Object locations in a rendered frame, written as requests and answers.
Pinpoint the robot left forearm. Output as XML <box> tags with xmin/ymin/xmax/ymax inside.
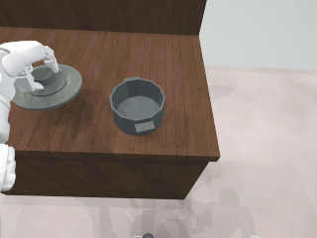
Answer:
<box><xmin>0</xmin><ymin>46</ymin><xmax>25</xmax><ymax>144</ymax></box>

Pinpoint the knob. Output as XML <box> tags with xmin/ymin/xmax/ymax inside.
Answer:
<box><xmin>31</xmin><ymin>66</ymin><xmax>56</xmax><ymax>86</ymax></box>

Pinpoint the table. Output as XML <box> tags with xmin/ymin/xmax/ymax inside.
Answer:
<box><xmin>0</xmin><ymin>0</ymin><xmax>221</xmax><ymax>200</ymax></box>

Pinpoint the left robot upper arm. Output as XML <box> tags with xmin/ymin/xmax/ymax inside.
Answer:
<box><xmin>0</xmin><ymin>143</ymin><xmax>16</xmax><ymax>238</ymax></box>

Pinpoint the left robot hand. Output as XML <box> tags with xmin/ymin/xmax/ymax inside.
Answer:
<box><xmin>0</xmin><ymin>41</ymin><xmax>59</xmax><ymax>92</ymax></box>

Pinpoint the pot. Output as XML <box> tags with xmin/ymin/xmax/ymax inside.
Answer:
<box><xmin>109</xmin><ymin>76</ymin><xmax>165</xmax><ymax>136</ymax></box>

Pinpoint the lid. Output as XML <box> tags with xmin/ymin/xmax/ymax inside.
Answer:
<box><xmin>12</xmin><ymin>63</ymin><xmax>83</xmax><ymax>111</ymax></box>

